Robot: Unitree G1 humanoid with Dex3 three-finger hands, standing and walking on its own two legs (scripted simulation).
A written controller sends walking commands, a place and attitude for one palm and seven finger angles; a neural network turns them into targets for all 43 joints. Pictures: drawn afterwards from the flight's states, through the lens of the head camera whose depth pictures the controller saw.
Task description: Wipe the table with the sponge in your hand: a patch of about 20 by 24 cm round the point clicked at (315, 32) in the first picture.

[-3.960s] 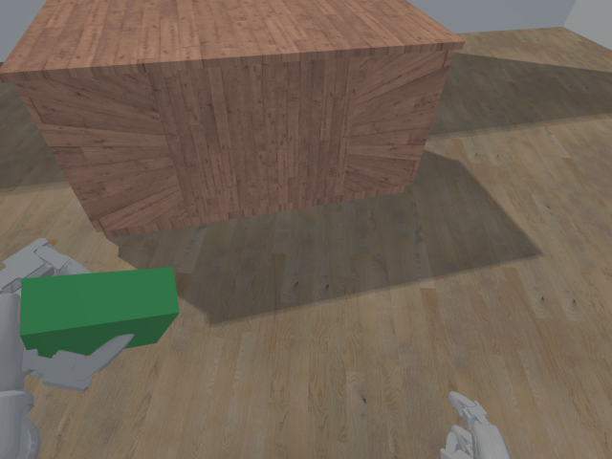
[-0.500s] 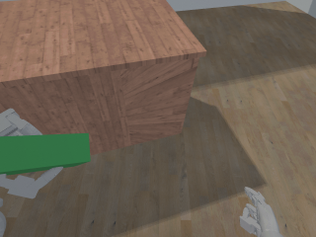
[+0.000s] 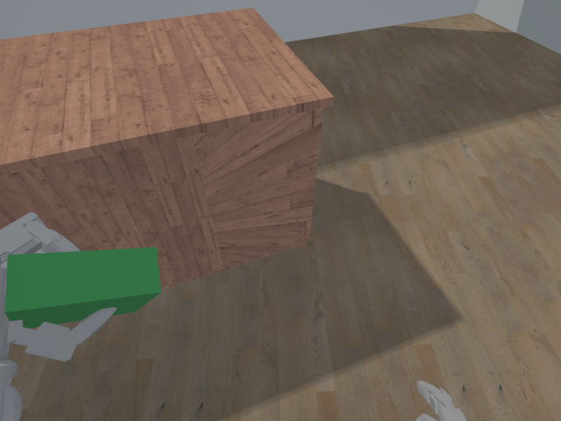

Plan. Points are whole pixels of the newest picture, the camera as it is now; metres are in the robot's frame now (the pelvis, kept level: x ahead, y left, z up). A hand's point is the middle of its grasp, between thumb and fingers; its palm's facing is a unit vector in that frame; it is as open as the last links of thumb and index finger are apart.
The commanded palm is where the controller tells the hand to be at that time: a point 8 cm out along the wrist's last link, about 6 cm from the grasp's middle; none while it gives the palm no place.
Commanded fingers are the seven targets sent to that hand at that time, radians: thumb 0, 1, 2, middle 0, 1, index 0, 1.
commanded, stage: take the last steps up to it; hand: left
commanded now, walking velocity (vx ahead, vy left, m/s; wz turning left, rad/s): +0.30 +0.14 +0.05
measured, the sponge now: (105, 287) +0.23 +0.20 +0.15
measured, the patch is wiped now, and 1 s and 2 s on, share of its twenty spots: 0.00 0.00 0.00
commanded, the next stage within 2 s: none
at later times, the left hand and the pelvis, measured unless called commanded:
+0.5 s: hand (50, 259) +0.25 +0.26 +0.17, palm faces +0.44 -0.77 -0.47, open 8.9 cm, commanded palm +0.20 +0.30 +0.18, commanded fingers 0.00 0.10 1.30 -1.20 -1.60 -1.20 -1.60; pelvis +0.04 +0.01 -0.01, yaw +1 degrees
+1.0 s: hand (40, 184) +0.36 +0.32 +0.17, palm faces +0.43 -0.81 -0.40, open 8.9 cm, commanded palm +0.30 +0.35 +0.18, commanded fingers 0.00 0.10 1.30 -1.20 -1.60 -1.20 -1.60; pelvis +0.13 +0.07 +0.00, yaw -1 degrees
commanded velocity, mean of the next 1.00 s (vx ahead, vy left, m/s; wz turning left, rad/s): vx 0.30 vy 0.09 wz -0.04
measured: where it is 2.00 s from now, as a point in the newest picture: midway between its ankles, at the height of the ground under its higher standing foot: (260, 398)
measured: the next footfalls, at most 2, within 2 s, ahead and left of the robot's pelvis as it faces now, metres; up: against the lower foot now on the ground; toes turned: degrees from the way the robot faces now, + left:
left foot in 0.14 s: +0.07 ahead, +0.15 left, +0.00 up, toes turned +8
right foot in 0.44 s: +0.11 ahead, -0.07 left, +0.00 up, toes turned -7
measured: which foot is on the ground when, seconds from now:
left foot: up 0.00-0.12, down 0.14-0.46, up 0.48-0.84, down 0.86-1.00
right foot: down 0.00-0.16, up 0.18-0.42, down 0.44-0.86, up 0.88-1.00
